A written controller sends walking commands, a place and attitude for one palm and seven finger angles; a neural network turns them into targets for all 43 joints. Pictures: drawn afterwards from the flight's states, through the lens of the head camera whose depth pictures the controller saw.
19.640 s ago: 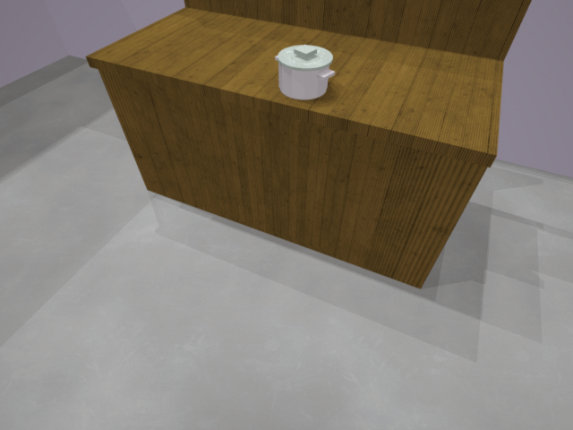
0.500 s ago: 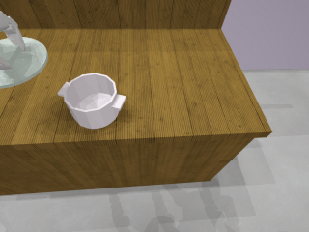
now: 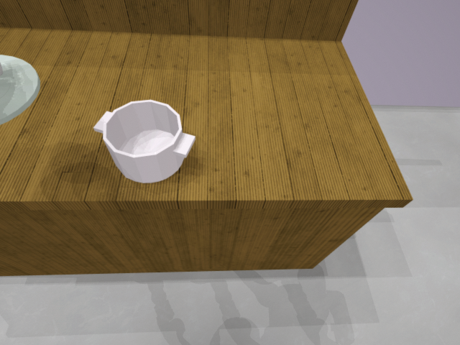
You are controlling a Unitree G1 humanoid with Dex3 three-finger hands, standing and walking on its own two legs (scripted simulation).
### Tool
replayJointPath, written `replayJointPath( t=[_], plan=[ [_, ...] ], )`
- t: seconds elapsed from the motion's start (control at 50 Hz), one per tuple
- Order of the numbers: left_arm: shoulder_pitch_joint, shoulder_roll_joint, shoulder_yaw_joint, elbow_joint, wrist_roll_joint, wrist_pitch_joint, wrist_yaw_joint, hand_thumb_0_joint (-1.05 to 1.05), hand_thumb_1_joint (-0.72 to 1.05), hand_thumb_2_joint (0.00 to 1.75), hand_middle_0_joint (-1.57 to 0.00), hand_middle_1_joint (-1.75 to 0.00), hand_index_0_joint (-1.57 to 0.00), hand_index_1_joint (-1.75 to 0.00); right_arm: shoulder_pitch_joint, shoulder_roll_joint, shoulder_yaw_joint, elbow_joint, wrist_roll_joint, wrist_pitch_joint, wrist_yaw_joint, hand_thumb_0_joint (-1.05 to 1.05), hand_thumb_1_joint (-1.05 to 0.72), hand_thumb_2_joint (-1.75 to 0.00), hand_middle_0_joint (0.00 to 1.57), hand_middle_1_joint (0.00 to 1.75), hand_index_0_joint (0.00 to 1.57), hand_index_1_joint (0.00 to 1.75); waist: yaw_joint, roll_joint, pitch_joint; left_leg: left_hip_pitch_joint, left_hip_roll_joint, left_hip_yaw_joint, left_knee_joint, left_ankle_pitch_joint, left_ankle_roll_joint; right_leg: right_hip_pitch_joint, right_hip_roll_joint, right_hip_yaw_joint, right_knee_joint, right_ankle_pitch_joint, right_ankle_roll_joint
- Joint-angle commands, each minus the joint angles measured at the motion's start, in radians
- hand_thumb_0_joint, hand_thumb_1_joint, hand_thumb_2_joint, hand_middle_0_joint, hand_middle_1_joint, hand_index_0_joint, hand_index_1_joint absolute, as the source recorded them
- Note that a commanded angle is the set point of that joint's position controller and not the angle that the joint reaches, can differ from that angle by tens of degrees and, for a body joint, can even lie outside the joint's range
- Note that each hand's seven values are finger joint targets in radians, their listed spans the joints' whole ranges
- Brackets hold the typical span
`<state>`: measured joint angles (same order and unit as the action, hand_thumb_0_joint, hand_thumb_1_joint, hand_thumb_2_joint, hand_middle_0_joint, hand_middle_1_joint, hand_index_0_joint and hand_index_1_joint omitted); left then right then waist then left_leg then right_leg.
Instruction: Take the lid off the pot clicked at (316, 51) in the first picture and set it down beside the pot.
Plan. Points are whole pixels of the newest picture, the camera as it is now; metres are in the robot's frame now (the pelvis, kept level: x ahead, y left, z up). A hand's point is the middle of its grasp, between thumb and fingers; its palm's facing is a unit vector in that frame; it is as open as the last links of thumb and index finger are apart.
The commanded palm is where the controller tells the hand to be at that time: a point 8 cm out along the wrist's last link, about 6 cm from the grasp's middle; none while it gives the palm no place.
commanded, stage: move the lid sideways beside the pot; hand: left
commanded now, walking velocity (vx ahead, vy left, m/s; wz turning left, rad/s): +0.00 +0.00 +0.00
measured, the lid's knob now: out of the picture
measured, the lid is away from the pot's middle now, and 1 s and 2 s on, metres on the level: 0.22 0.22 0.23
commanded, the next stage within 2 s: lower the lid onto the table in 0.40 s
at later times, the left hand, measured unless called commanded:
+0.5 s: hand out of the picture +0.46 +0.38 +0.21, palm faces -0.35 -0.13 -0.93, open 8.5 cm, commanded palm +0.51 +0.38 +0.28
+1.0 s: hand out of the picture +0.46 +0.37 +0.18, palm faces -0.39 -0.12 -0.91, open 8.5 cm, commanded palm +0.51 +0.37 +0.24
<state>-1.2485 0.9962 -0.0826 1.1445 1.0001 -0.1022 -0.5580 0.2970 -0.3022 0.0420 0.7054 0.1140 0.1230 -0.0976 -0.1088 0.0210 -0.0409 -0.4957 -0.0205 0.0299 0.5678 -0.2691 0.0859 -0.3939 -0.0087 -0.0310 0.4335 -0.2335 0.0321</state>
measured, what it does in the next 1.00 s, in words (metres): stands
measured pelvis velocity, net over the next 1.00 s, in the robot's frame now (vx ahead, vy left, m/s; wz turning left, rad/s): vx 0.00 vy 0.01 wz -0.01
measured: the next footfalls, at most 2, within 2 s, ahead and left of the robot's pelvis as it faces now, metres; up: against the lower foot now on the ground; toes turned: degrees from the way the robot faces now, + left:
none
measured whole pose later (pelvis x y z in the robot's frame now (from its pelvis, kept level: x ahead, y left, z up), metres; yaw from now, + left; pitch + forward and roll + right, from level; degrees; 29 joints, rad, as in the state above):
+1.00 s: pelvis +0.00 +0.01 -0.01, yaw -1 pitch +13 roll -4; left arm -1.25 1.00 -0.07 1.18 1.02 -0.12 -0.54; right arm 0.35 -0.30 0.04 0.71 0.11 0.12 -0.10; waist -0.13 0.03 -0.05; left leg -0.56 -0.02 0.04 0.63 -0.29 0.10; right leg -0.45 0.00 -0.02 0.48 -0.25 0.03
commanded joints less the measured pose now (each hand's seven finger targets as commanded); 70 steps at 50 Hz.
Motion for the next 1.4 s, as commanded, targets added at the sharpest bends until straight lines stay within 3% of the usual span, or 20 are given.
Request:
replayJointPath(
  t=[0.0, 0.04, 0.06, 0.12, 0.14, 0.22, 0.26, 0.3, 0.34, 0.46, 0.62, 0.78, 0.86, 0.94, 0.98, 1.1, 1.14, 1.18, 1.24, 1.38],
  plan=[
    [-0.541, 0.321, 0.094, -0.257, -0.009, -0.008, 0.056, 0.0, 0.51, 1.06, -0.76, -1.1, -0.77, -1.1, 0.113, -0.191, -0.05, -0.05, -0.004, -0.025, -0.028, 0.0, -0.9, -0.9, 0.2, 0.3, 0.2, 0.3, -0.017, 0.194, -0.428, 0.444, 0.03, -0.071, -0.02, 0.44, -0.001, -0.034, 0.068, -0.04, -0.019, 0.19, -0.058],
    [-0.485, 0.287, 0.069, -0.202, -0.023, -0.015, 0.047, 0.0, 0.51, 1.06, -0.76, -1.1, -0.77, -1.1, 0.119, -0.195, -0.046, -0.043, 0.002, -0.032, -0.029, 0.0, -0.9, -0.9, 0.2, 0.3, 0.2, 0.3, -0.02, 0.163, -0.386, 0.421, 0.034, -0.066, -0.02, 0.437, 0.0, -0.048, 0.069, -0.044, -0.017, 0.194, -0.056],
    [-0.498, 0.353, 0.114, -0.217, -0.016, -0.015, 0.049, 0.0, 0.51, 1.06, -0.76, -1.1, -0.77, -1.1, 0.12, -0.202, -0.046, -0.042, -0.003, -0.025, -0.028, 0.0, -0.9, -0.9, 0.2, 0.3, 0.2, 0.3, -0.014, 0.162, -0.403, 0.409, 0.033, -0.061, -0.014, 0.415, 0.001, -0.027, 0.07, -0.039, -0.011, 0.194, -0.052],
    [-0.49, 0.351, 0.095, -0.187, -0.015, -0.015, 0.046, 0.0, 0.51, 1.06, -0.76, -1.1, -0.77, -1.1, 0.122, -0.201, -0.042, -0.049, 0.005, -0.026, -0.033, 0.0, -0.9, -0.9, 0.2, 0.3, 0.2, 0.3, -0.022, 0.144, -0.383, 0.357, 0.023, -0.047, -0.018, 0.347, 0.005, -0.012, 0.069, -0.038, -0.008, 0.189, -0.053],
    [-0.506, 0.314, 0.065, -0.214, -0.022, -0.018, 0.042, 0.0, 0.51, 1.06, -0.76, -1.1, -0.77, -1.1, 0.119, -0.203, -0.042, -0.046, 0.008, -0.028, -0.033, 0.0, -0.9, -0.9, 0.2, 0.3, 0.2, 0.3, -0.022, 0.181, -0.392, 0.392, 0.032, -0.053, -0.021, 0.399, 0.0, -0.035, 0.067, -0.039, -0.007, 0.198, -0.056],
    [-0.571, 0.38, 0.119, -0.295, -0.005, -0.016, 0.049, 0.0, 0.51, 1.06, -0.76, -1.1, -0.77, -1.1, 0.142, -0.203, -0.049, -0.041, -0.002, -0.03, -0.034, 0.0, -0.9, -0.9, 0.2, 0.3, 0.2, 0.3, -0.016, 0.259, -0.464, 0.474, 0.04, -0.075, 0.004, 0.509, -0.005, -0.051, 0.074, -0.043, -0.004, 0.204, -0.056],
    [-0.56, 0.402, 0.149, -0.302, -0.006, -0.018, 0.05, 0.0, 0.51, 1.06, -0.76, -1.1, -0.77, -1.1, 0.151, -0.202, -0.052, -0.039, -0.007, -0.03, -0.033, 0.0, -0.9, -0.9, 0.2, 0.3, 0.2, 0.3, -0.01, 0.247, -0.494, 0.504, 0.043, -0.087, 0.019, 0.604, -0.008, -0.049, 0.078, -0.042, 0.001, 0.233, -0.052],
    [-0.487, 0.358, 0.123, -0.194, -0.01, -0.01, 0.043, 0.0, 0.51, 1.06, -0.76, -1.1, -0.77, -1.1, 0.159, -0.2, -0.051, -0.035, -0.003, -0.028, -0.031, 0.0, -0.9, -0.9, 0.2, 0.3, 0.2, 0.3, -0.021, 0.167, -0.432, 0.437, 0.037, -0.074, 0.017, 0.524, 0.0, -0.059, 0.078, -0.046, -0.002, 0.218, -0.047],
    [-0.479, 0.313, 0.085, -0.173, -0.02, -0.006, 0.034, 0.0, 0.51, 1.06, -0.76, -1.1, -0.77, -1.1, 0.155, -0.204, -0.052, -0.032, 0.001, -0.024, -0.024, 0.0, -0.9, -0.9, 0.2, 0.3, 0.2, 0.3, -0.021, 0.168, -0.399, 0.418, 0.039, -0.069, 0.009, 0.516, -0.002, -0.07, 0.076, -0.05, -0.002, 0.221, -0.051],
    [-0.566, 0.338, 0.096, -0.262, 0.01, 0.007, 0.044, 0.0, 0.51, 1.06, -0.76, -1.1, -0.77, -1.1, 0.166, -0.2, -0.056, -0.034, -0.011, -0.017, -0.018, 0.0, -0.9, -0.9, 0.2, 0.3, 0.2, 0.3, -0.017, 0.252, -0.463, 0.505, 0.049, -0.096, 0.024, 0.629, -0.023, -0.101, 0.084, -0.052, 0.005, 0.208, -0.055],
    [-0.511, 0.308, 0.082, -0.156, 0.008, 0.018, 0.044, 0.0, 0.51, 1.06, -0.76, -1.1, -0.77, -1.1, 0.171, -0.202, -0.057, -0.045, -0.006, -0.013, -0.013, 0.0, -0.9, -0.9, 0.2, 0.3, 0.2, 0.3, -0.025, 0.146, -0.421, 0.427, 0.04, -0.088, 0.017, 0.516, -0.013, -0.1, 0.082, -0.049, 0.009, 0.188, -0.049],
    [-0.555, 0.328, 0.105, -0.232, 0.017, -0.004, 0.065, 0.0, 0.51, 1.06, -0.76, -1.1, -0.77, -1.1, 0.171, -0.198, -0.06, -0.051, -0.016, -0.017, -0.017, 0.0, -0.9, -0.9, 0.2, 0.3, 0.2, 0.3, -0.018, 0.248, -0.469, 0.49, 0.047, -0.104, 0.028, 0.572, -0.03, -0.131, 0.082, -0.049, 0.014, 0.167, -0.056],
    [-0.481, 0.307, 0.105, -0.17, 0.005, -0.012, 0.066, 0.0, 0.51, 1.06, -0.76, -1.1, -0.77, -1.1, 0.177, -0.2, -0.06, -0.046, -0.015, -0.018, -0.02, 0.0, -0.9, -0.9, 0.2, 0.3, 0.2, 0.3, -0.021, 0.175, -0.441, 0.449, 0.041, -0.096, 0.033, 0.53, -0.019, -0.125, 0.083, -0.047, 0.017, 0.171, -0.051],
    [-0.489, 0.253, 0.061, -0.191, -0.008, -0.019, 0.064, 0.0, 0.51, 1.06, -0.76, -1.1, -0.77, -1.1, 0.172, -0.203, -0.062, -0.038, -0.011, -0.02, -0.021, 0.0, -0.9, -0.9, 0.2, 0.3, 0.2, 0.3, -0.025, 0.195, -0.419, 0.447, 0.048, -0.094, 0.021, 0.495, -0.021, -0.154, 0.079, -0.052, 0.015, 0.156, -0.057],
    [-0.476, 0.296, 0.092, -0.171, 0.0, -0.023, 0.071, 0.0, 0.51, 1.06, -0.76, -1.1, -0.77, -1.1, 0.18, -0.205, -0.058, -0.04, -0.013, -0.014, -0.023, 0.0, -0.9, -0.9, 0.2, 0.3, 0.2, 0.3, -0.025, 0.176, -0.414, 0.419, 0.041, -0.094, 0.027, 0.457, -0.019, -0.145, 0.084, -0.048, 0.023, 0.139, -0.055],
    [-0.478, 0.293, 0.078, -0.204, -0.015, -0.044, 0.077, 0.0, 0.51, 1.06, -0.76, -1.1, -0.77, -1.1, 0.175, -0.207, -0.053, -0.038, -0.006, -0.022, -0.034, 0.0, -0.9, -0.9, 0.2, 0.3, 0.2, 0.3, -0.032, 0.196, -0.396, 0.378, 0.038, -0.081, 0.011, 0.326, -0.011, -0.138, 0.08, -0.044, 0.023, 0.11, -0.058],
    [-0.491, 0.329, 0.109, -0.252, -0.017, -0.058, 0.083, 0.0, 0.51, 1.06, -0.76, -1.1, -0.77, -1.1, 0.17, -0.209, -0.052, -0.041, -0.008, -0.029, -0.04, 0.0, -0.9, -0.9, 0.2, 0.3, 0.2, 0.3, -0.022, 0.237, -0.449, 0.411, 0.041, -0.077, 0.024, 0.397, -0.012, -0.123, 0.075, -0.039, 0.03, 0.144, -0.061],
    [-0.455, 0.372, 0.142, -0.22, -0.017, -0.066, 0.087, 0.0, 0.51, 1.06, -0.76, -1.1, -0.77, -1.1, 0.181, -0.208, -0.05, -0.041, -0.007, -0.027, -0.044, 0.0, -0.9, -0.9, 0.2, 0.3, 0.2, 0.3, -0.027, 0.192, -0.45, 0.387, 0.035, -0.075, 0.035, 0.39, -0.008, -0.106, 0.079, -0.038, 0.037, 0.155, -0.054],
    [-0.42, 0.343, 0.12, -0.196, -0.028, -0.076, 0.083, 0.0, 0.51, 1.06, -0.76, -1.1, -0.77, -1.1, 0.179, -0.209, -0.049, -0.038, -0.002, -0.031, -0.047, 0.0, -0.9, -0.9, 0.2, 0.3, 0.2, 0.3, -0.028, 0.182, -0.427, 0.357, 0.034, -0.065, 0.033, 0.377, -0.007, -0.107, 0.079, -0.04, 0.041, 0.163, -0.055],
    [-0.392, 0.389, 0.153, -0.173, -0.011, -0.081, 0.089, 0.0, 0.51, 1.06, -0.76, -1.1, -0.77, -1.1, 0.191, -0.214, -0.051, -0.035, -0.007, -0.012, -0.04, 0.0, -0.9, -0.9, 0.2, 0.3, 0.2, 0.3, -0.023, 0.192, -0.431, 0.35, 0.037, -0.063, 0.073, 0.468, -0.012, -0.133, 0.085, -0.038, 0.067, 0.196, -0.05]
  ],
)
